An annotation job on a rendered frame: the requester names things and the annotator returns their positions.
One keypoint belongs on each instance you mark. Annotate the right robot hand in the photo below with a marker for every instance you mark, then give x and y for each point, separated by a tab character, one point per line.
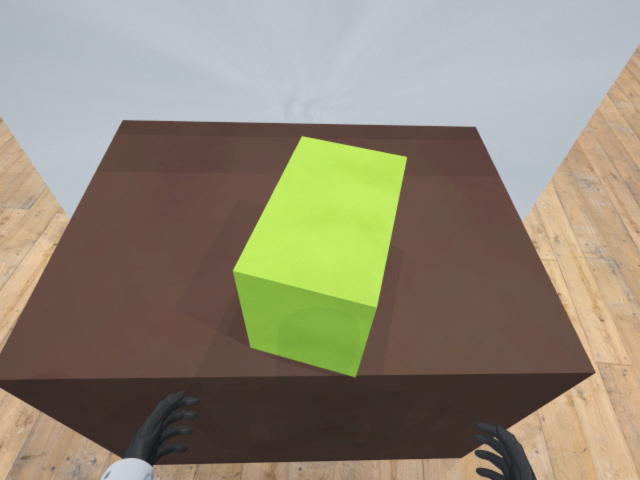
514	464

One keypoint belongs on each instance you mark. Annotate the left robot forearm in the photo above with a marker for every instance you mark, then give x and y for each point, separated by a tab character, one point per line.
129	469

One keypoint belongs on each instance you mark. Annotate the pedestal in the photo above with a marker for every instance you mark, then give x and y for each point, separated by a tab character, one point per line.
139	301

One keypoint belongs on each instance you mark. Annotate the carton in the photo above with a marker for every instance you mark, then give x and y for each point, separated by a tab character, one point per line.
310	275

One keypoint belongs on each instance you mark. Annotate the left robot hand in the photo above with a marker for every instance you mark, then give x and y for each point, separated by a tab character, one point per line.
146	444

